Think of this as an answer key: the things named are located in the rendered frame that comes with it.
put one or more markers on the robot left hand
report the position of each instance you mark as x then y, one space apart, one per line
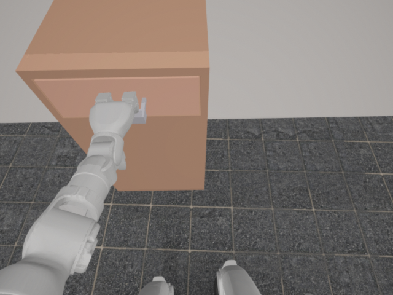
114 116

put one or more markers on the left robot upper arm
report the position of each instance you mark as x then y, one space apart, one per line
62 244

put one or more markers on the cabinet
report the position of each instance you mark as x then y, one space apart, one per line
131 38

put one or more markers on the robot left thigh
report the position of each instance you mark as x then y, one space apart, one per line
157 288

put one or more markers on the left robot forearm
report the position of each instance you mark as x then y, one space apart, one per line
90 184

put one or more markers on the robot right thigh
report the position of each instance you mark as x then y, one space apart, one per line
234 280

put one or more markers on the drawer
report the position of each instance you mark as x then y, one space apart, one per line
178 95

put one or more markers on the handle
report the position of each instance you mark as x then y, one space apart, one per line
140 117

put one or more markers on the robot thigh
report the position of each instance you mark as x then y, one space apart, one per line
157 288
234 280

